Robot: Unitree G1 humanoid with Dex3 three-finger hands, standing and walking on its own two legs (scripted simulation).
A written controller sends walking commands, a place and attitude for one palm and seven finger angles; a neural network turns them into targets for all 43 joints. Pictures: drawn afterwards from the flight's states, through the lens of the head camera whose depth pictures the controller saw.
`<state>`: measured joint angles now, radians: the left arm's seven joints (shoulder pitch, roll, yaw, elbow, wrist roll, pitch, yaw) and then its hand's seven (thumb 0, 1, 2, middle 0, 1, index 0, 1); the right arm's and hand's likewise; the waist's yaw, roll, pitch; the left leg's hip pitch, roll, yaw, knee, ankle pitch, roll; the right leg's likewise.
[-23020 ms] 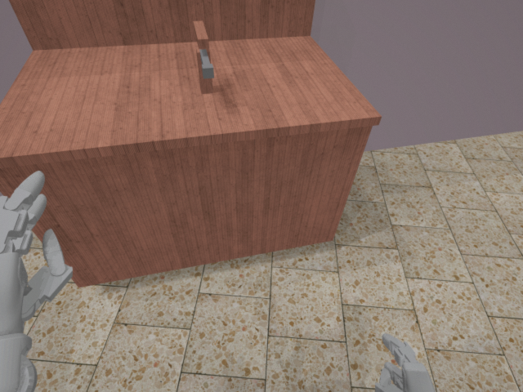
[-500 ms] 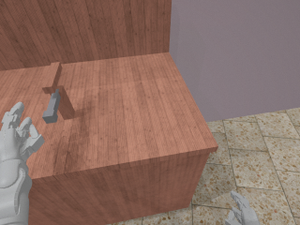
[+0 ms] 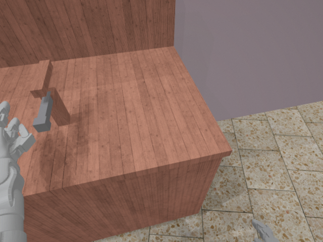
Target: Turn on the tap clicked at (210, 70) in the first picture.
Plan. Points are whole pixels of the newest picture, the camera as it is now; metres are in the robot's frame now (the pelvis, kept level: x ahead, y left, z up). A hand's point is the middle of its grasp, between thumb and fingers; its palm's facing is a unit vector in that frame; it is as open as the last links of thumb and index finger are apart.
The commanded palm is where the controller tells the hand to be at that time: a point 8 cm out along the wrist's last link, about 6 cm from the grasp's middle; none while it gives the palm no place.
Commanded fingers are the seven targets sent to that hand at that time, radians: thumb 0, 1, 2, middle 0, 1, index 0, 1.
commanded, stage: reach beside the lever's end, fingers flat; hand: left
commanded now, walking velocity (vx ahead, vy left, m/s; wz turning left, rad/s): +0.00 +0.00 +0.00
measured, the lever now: (42, 124) +0.36 +0.32 +0.11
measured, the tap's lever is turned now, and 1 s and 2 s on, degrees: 0 1 21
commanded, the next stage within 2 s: push the lever round in 0.48 s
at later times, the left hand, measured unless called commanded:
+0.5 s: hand (36, 134) +0.34 +0.33 +0.10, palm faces +0.48 -0.87 -0.10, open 7.8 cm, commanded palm +0.29 +0.37 +0.10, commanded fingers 0.00 0.90 0.90 -0.15 -0.15 -0.15 -0.15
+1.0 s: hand (40, 138) +0.32 +0.31 +0.10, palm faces +0.50 -0.86 -0.09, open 7.7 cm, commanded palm +0.28 +0.34 +0.10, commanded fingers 0.00 0.90 0.90 -0.15 -0.15 -0.15 -0.15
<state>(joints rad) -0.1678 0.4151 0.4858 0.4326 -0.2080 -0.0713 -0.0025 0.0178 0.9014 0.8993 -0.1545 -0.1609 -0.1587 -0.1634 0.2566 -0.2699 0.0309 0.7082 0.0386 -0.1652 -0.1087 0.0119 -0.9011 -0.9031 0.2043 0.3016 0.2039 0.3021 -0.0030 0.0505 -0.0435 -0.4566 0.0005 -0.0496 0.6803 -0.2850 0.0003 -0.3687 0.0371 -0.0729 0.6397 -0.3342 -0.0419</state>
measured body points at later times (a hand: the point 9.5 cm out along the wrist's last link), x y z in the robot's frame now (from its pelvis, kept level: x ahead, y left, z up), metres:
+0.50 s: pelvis +0.01 +0.02 +0.00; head +0.03 +0.01 +0.45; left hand +0.31 +0.37 +0.11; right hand +0.14 -0.24 -0.10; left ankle +0.04 +0.12 -0.72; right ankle +0.00 -0.09 -0.72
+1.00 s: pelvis +0.00 +0.00 +0.00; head +0.02 -0.01 +0.45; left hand +0.29 +0.35 +0.11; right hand +0.16 -0.24 -0.10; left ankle +0.04 +0.12 -0.72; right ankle +0.00 -0.09 -0.72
